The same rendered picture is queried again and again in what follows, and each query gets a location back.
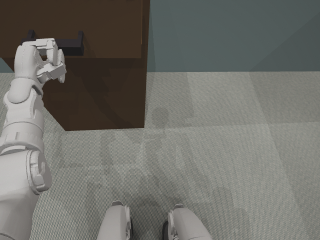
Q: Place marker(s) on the robot left hand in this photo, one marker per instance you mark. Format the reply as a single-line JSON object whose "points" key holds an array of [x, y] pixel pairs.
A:
{"points": [[29, 64]]}

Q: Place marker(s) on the cabinet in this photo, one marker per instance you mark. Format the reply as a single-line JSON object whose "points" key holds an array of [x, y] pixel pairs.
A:
{"points": [[100, 93]]}

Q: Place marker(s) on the left robot upper arm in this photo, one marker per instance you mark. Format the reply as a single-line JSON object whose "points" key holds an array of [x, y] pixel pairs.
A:
{"points": [[24, 176]]}

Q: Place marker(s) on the left robot forearm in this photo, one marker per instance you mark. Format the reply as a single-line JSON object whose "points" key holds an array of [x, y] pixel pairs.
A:
{"points": [[24, 124]]}

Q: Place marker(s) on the left robot thigh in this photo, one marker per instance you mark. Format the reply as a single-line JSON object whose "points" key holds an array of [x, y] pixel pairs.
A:
{"points": [[116, 222]]}

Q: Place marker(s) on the drawer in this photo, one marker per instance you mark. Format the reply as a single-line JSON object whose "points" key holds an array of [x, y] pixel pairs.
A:
{"points": [[111, 28]]}

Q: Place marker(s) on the handle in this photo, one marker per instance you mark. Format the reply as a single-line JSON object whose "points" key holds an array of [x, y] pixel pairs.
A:
{"points": [[70, 47]]}

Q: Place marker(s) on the right robot shin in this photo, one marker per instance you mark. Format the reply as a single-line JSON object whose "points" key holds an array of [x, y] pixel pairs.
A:
{"points": [[170, 237]]}

